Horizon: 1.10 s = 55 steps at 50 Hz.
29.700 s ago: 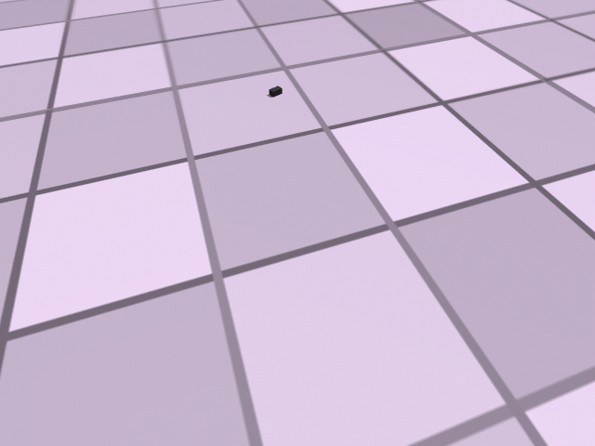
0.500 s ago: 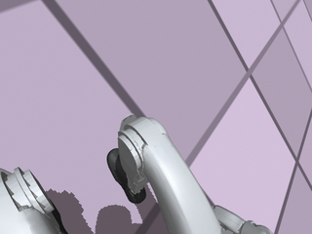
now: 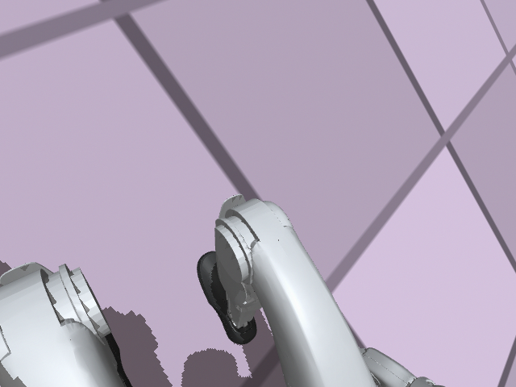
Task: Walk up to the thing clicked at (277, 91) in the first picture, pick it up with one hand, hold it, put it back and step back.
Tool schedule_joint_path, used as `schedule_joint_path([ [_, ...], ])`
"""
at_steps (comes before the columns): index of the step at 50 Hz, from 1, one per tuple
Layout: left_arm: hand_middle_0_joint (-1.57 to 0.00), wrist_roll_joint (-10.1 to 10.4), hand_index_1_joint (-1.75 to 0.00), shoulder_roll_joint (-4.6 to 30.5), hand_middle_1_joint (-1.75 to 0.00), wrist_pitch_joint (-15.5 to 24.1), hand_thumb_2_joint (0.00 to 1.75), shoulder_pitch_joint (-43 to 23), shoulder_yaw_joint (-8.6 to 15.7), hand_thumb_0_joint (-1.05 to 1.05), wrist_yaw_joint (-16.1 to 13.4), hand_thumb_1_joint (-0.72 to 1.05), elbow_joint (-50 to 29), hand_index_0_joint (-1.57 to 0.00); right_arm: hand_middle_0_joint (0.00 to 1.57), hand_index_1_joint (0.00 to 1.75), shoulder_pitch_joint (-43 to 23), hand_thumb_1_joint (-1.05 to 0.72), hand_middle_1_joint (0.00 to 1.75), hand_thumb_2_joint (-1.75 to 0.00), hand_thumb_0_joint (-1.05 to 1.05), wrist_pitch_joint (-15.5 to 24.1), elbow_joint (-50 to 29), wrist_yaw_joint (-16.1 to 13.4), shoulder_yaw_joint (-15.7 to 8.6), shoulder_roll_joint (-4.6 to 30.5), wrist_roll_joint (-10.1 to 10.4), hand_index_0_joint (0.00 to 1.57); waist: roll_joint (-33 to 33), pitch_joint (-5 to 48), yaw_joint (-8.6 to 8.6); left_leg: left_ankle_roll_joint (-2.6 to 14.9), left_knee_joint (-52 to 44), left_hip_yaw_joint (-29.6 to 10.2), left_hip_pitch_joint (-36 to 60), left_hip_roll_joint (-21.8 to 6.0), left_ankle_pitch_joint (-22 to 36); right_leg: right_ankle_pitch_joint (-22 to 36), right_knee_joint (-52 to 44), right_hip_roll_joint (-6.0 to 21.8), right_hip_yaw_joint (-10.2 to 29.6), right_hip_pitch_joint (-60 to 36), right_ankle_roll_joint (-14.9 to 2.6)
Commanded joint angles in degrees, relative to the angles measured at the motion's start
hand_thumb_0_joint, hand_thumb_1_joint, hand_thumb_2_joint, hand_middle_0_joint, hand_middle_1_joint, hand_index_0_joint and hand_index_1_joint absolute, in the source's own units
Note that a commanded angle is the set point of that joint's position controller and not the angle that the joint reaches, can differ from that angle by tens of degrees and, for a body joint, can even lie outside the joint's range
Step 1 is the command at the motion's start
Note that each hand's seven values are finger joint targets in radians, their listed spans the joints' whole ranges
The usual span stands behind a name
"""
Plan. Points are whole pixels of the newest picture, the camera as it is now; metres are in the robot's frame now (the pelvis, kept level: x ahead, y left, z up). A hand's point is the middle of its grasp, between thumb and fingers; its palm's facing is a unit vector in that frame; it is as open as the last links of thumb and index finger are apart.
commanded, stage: settle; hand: left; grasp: from above
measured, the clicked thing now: out of the picture +0.42 +0.39 -0.28
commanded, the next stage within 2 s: lift in 0.38 s
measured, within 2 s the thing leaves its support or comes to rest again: neither
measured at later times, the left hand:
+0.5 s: hand out of the picture +0.40 +0.38 -0.17, palm faces -0.21 -0.35 -0.91, open 9.9 cm
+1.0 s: hand out of the picture +0.37 +0.37 -0.06, palm faces -0.22 -0.34 -0.92, open 9.8 cm
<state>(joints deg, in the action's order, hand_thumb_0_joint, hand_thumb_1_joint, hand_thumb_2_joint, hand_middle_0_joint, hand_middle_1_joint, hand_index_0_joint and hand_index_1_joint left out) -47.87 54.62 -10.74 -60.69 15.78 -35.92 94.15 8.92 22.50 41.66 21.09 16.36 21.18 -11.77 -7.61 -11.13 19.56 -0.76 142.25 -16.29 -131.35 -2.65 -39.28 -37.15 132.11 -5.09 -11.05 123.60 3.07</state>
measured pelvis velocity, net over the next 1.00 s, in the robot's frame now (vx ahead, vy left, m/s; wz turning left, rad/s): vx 0.01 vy -0.01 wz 0.16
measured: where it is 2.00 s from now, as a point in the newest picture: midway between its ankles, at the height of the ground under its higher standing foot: (177, 346)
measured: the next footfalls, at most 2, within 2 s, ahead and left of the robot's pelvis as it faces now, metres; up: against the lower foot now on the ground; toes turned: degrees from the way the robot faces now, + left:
none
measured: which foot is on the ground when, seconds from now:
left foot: down 0.00-1.00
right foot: down 0.00-1.00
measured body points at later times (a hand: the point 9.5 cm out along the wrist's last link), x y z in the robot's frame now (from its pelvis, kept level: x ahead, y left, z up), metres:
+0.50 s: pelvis +0.01 -0.01 +0.01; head +0.24 +0.09 +0.38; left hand +0.41 +0.39 -0.11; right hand +0.08 -0.26 -0.08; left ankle +0.07 +0.13 -0.29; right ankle +0.12 -0.12 -0.29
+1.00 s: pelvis +0.01 -0.01 +0.06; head +0.20 +0.04 +0.47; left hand +0.38 +0.38 +0.00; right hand +0.12 -0.26 -0.06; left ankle +0.07 +0.13 -0.29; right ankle +0.12 -0.12 -0.29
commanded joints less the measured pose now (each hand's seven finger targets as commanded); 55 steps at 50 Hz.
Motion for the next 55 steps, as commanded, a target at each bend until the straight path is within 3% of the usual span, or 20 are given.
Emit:
schedule_joint_path([
  [1, -1.2, -0.71, -0.51, 11.39, -0.55, -1.13, 0.5, -13.85, -2.01, 0.0, -1.27, 0.86, -10.82, -1.23, 0.2, 0.3, 11.43, -0.9, 0.3, -0.9, 0.0, -0.07, 0.96, -0.49, -7.05, 17.47, 1.53, 0.2, 34.17, 40.78, 0.57, 0.08, -16.61, 6.91, 28.66, -2.1, 10.91, 12.86, -11.56, -1.84, -3.95, -17.74, -4.6],
  [6, -1.16, -0.48, -0.5, 6.5, -0.52, -2.47, 0.52, -12.27, -3.6, 0.0, 1.98, 0.8, -11.94, -1.18, 0.2, 0.3, 11.91, -0.9, 0.3, -0.9, 0.0, -0.61, 2.42, -0.8, -9.48, 16.2, 2.44, 0.2, 31.86, 41.38, -0.82, 0.39, -17.46, 7.45, 27.02, -1.45, 8.6, 10.15, -11.59, -1.55, -2.86, -13.97, -4.77],
  [8, -1.14, -1.42, -0.51, 5.55, -0.54, -2.84, 0.52, -11.97, -4.13, 0.0, 3.07, 0.78, -13.02, -1.17, 0.2, 0.3, 13.44, -0.9, 0.3, -0.9, 0.0, -0.92, 2.9, -0.9, -10.17, 15.89, 2.62, 0.2, 30.62, 43.27, -0.94, 0.64, -16.77, 8.31, 26.85, -1.0, 10.31, 11.73, -11.69, -1.65, -2.13, -15.06, -4.69],
  [12, -1.11, -1.52, -0.53, 3.21, -0.55, -3.17, 0.55, -13.66, -4.74, 0.0, 3.58, 0.73, -13.63, -1.13, 0.2, 0.3, 13.38, -0.9, 0.3, -0.9, 0.0, -1.46, 3.34, -1.38, -10.89, 15.23, 3.16, 0.2, 29.19, 44.56, -1.92, 0.83, -17.78, 8.79, 26.08, -0.59, 9.05, 10.29, -11.97, -1.32, -1.47, -13.66, -4.79],
  [17, -1.1, -1.66, -0.55, 2.58, -0.57, -3.86, 0.58, -15.03, -4.21, 0.0, 3.2, 0.71, -12.54, -1.12, 0.2, 0.3, 13.42, -0.9, 0.3, -0.9, 0.0, -1.83, 4.25, -2.69, -11.78, 14.45, 3.16, 0.2, 27.38, 44.87, -2.5, 1.06, -19.02, 9.83, 25.74, -0.13, 5.36, 6.07, -13.46, -0.99, -0.13, -12.72, -4.8],
  [19, -1.11, -1.56, -0.53, 3.48, -0.55, -4.08, 0.55, -17.52, -3.96, 0.0, 3.14, 0.73, -14.38, -1.13, 0.2, 0.3, 13.05, -0.9, 0.3, -0.9, 0.0, -2.04, 4.36, -3.37, -11.91, 14.0, 3.11, 0.2, 27.58, 46.6, -2.74, 1.2, -18.49, 10.5, 26.27, -0.1, 5.72, 5.88, -13.79, -0.83, 0.48, -12.64, -4.77],
  [21, -1.11, -1.24, -0.53, 2.2, -0.54, -4.34, 0.57, -17.35, -4.0, 0.0, 3.24, 0.71, -14.39, -1.12, 0.2, 0.3, 13.42, -0.9, 0.3, -0.9, 0.0, -2.32, 4.82, -3.73, -12.07, 13.61, 3.2, 0.2, 27.43, 48.18, -3.0, 1.07, -18.73, 10.81, 27.06, 0.04, 6.97, 7.26, -13.45, -0.46, 0.53, -12.96, -4.76],
  [24, -1.09, -1.26, -0.52, 2.73, -0.53, -4.81, 0.57, -17.42, -3.48, 0.0, 4.04, 0.69, -16.48, -1.11, 0.2, 0.3, 13.02, -0.9, 0.3, -0.9, 0.0, -3.13, 4.95, -4.28, -12.76, 13.08, 3.68, 0.2, 28.64, 51.31, -4.34, 1.07, -18.83, 11.42, 28.28, 0.13, 9.58, 9.79, -12.72, -0.12, 0.89, -13.49, -4.85],
  [25, -1.17, -1.58, -0.5, 2.55, -0.52, -5.0, 0.51, -16.48, -3.56, 0.0, 4.65, 0.77, -16.42, -1.19, 0.2, 0.3, 13.28, -0.92, 0.3, -0.91, 0.0, -3.5, 5.11, -4.29, -12.84, 12.89, 3.75, 0.2, 28.66, 51.53, -4.49, 1.09, -18.96, 11.36, 28.72, 0.18, 10.64, 10.7, -12.42, 0.01, 0.87, -13.57, -4.86],
  [28, -1.12, -1.48, -0.45, 2.76, -0.47, -5.46, 0.48, -14.73, -3.19, 0.0, 6.12, 0.71, -17.72, -1.14, 0.2, 0.3, 13.04, -0.92, 0.3, -0.9, 0.0, -4.37, 4.97, -4.78, -13.66, 11.93, 4.02, 0.2, 27.68, 53.91, -5.98, 1.38, -18.89, 12.76, 28.62, 0.47, 12.13, 11.63, -13.25, -0.07, 1.94, -16.36, -4.83],
  [30, -1.11, -0.67, -0.47, -0.19, -0.49, -6.45, 0.5, -12.46, -3.79, 0.0, 6.82, 0.7, -17.18, -1.13, 0.2, 0.3, 13.23, -0.91, 0.3, -0.9, 0.0, -5.08, 4.84, -5.07, -14.46, 11.25, 4.59, 0.2, 27.24, 55.27, -6.94, 1.38, -19.52, 13.39, 29.46, 0.52, 11.8, 11.38, -14.42, -0.11, 2.42, -17.46, -4.94],
  [34, -1.1, -0.6, -0.44, 0.4, -0.45, -6.92, 0.49, -13.3, -3.08, 0.0, 7.85, 0.67, -21.71, -1.11, 0.2, 0.3, 13.67, -0.92, 0.3, -0.9, 0.0, -6.22, 5.22, -5.92, -15.74, 10.59, 5.48, 0.2, 25.93, 57.79, -8.18, 1.77, -20.74, 14.0, 29.01, 0.99, 11.58, 10.8, -16.02, 0.23, 3.28, -18.43, -4.97],
  [36, -1.11, -0.63, -0.42, -2.18, -0.44, -7.26, 0.46, -11.45, -4.37, 0.0, 8.6, 0.68, -21.66, -1.12, 0.2, 0.3, 13.59, -0.91, 0.3, -0.9, 0.0, -6.59, 5.34, -6.38, -16.23, 9.81, 5.8, 0.2, 24.74, 56.59, -8.11, 1.98, -21.5, 14.35, 29.08, 0.99, 11.61, 10.81, -17.05, 0.23, 3.62, -18.73, -4.88],
  [40, -1.1, -0.68, -0.39, -2.19, -0.42, -7.32, 0.39, -9.42, -4.3, 0.0, 10.37, 0.68, -25.65, -1.12, 0.2, 0.3, 13.57, -0.91, 0.3, -0.9, 0.0, -6.96, 5.62, -7.34, -17.85, 9.33, 6.59, 0.2, 22.49, 58.29, -9.65, 2.18, -24.28, 14.59, 31.04, 1.35, 10.15, 8.14, -19.46, 0.5, 4.5, -19.8, -4.98],
  [41, -1.1, -0.29, -0.4, -4.21, -0.42, -7.49, 0.41, -8.27, -4.56, 0.0, 10.48, 0.68, -26.18, -1.11, 0.2, 0.3, 13.38, -0.91, 0.3, -0.9, 0.0, -7.16, 5.35, -7.63, -18.05, 8.9, 7.02, 0.2, 23.27, 58.6, -10.3, 2.05, -25.25, 14.67, 32.21, 1.36, 10.04, 8.17, -19.97, 0.75, 4.46, -19.53, -5.19],
  [47, -1.11, 0.43, -0.4, -7.62, -0.41, -8.22, 0.45, -5.68, -7.46, 0.0, 12.54, 0.66, -33.52, -1.11, 0.2, 0.3, 11.99, -0.91, 0.3, -0.9, 0.0, -8.27, 4.32, -9.94, -19.17, 7.63, 8.27, 0.2, 20.12, 58.56, -10.37, 2.28, -30.05, 14.63, 35.35, 1.45, 8.04, 5.9, -25.78, 0.71, 5.49, -23.77, -5.05],
  [50, -1.09, 1.1, -0.42, -8.17, -0.43, -9.07, 0.44, -2.05, -7.37, 0.0, 12.58, 0.65, -36.65, -1.1, 0.2, 0.3, 10.64, -0.92, 0.3, -0.9, 0.0, -8.94, 3.43, -11.34, -19.38, 6.9, 9.19, 0.2, 18.13, 59.2, -11.81, 2.38, -33.02, 14.8, 36.34, 1.75, 7.39, 4.25, -29.41, 0.76, 6.32, -27.35, -5.01],
  [52, -1.08, 1.37, -0.44, -10.86, -0.45, -9.6, 0.47, -2.47, -9.19, 0.0, 13.16, 0.65, -38.85, -1.09, 0.2, 0.3, 10.38, -0.92, 0.3, -0.9, 0.0, -9.21, 3.12, -12.43, -19.48, 6.39, 9.58, 0.2, 17.38, 58.23, -10.94, 2.39, -35.33, 14.59, 38.17, 1.62, 7.07, 4.38, -31.66, 0.86, 6.36, -28.51, -4.93],
  [53, -1.09, 1.58, -0.43, -9.04, -0.44, -9.98, 0.45, -1.45, -8.35, 0.0, 13.19, 0.66, -40.74, -1.1, 0.2, 0.3, 9.6, -0.92, 0.3, -0.9, 0.0, -9.47, 2.82, -13.1, -19.7, 6.51, 9.94, 0.2, 17.63, 58.87, -12.07, 2.24, -36.91, 14.14, 40.35, 1.56, 6.25, 3.3, -32.74, 0.98, 6.56, -28.62, -4.98],
  [55, -1.08, 1.84, -0.43, -12.1, -0.44, -10.94, 0.47, -0.06, -10.42, 0.0, 13.85, 0.63, -42.45, -1.08, 0.2, 0.3, 8.68, -0.92, 0.3, -0.91, 0.0, -9.85, 2.23, -14.12, -19.71, 5.84, 10.31, 0.2, 18.55, 58.37, -11.78, 1.99, -39.42, 14.16, 43.53, 1.45, 6.34, 3.7, -34.83, 1.03, 6.61, -29.88, -5.12],
])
